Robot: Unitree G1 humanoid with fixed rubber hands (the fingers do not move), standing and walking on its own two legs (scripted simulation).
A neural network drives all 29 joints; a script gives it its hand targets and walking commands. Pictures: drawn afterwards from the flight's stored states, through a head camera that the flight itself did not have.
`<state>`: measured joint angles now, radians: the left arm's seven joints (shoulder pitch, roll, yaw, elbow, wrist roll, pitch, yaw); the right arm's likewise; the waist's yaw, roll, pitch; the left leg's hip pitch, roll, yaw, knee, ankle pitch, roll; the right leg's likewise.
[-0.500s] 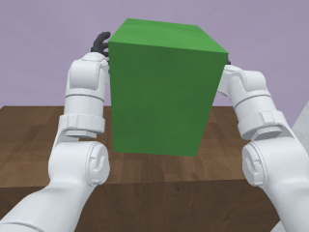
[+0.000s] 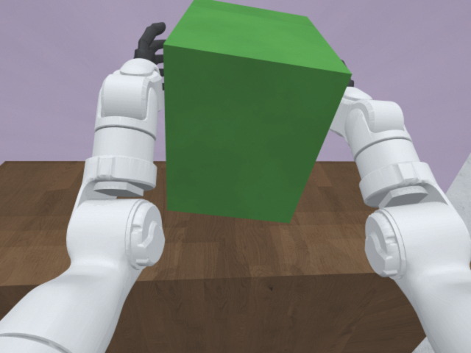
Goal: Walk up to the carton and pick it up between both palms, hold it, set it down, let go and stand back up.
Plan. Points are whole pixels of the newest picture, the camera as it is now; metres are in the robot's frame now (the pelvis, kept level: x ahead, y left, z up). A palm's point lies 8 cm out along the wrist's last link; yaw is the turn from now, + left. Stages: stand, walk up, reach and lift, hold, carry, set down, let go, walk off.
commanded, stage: set down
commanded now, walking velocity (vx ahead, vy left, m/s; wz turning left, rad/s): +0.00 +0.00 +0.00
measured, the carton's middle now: (241, 107) +0.42 +0.03 +0.30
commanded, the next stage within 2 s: none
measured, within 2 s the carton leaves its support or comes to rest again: neither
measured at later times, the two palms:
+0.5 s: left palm (157, 112) +0.41 +0.17 +0.28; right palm (322, 140) +0.41 -0.12 +0.24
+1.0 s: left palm (166, 124) +0.43 +0.16 +0.25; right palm (322, 151) +0.42 -0.13 +0.22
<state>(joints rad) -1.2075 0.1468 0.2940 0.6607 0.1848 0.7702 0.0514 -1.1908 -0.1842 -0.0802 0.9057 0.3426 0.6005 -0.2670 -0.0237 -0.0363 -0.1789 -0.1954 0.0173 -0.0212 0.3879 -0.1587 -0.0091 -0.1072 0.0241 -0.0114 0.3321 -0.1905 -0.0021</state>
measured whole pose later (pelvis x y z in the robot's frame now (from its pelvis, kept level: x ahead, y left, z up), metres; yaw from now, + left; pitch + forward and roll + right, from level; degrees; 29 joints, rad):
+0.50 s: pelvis +0.01 +0.00 +0.00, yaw +0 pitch -1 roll -1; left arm -1.05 0.11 0.32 0.71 0.19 0.57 0.04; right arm -1.03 -0.08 -0.15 0.98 0.24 0.38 -0.25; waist -0.03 -0.04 -0.17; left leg -0.20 0.02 -0.02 0.39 -0.17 -0.01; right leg -0.09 0.02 -0.01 0.30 -0.19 0.00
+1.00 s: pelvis +0.01 +0.00 +0.00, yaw +0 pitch -1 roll -1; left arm -1.05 0.10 0.32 0.81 0.19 0.45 0.03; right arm -1.00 -0.07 -0.18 0.98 0.14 0.32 -0.22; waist -0.03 -0.04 -0.12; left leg -0.20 0.02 -0.02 0.39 -0.18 -0.01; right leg -0.09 0.03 -0.01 0.30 -0.19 0.00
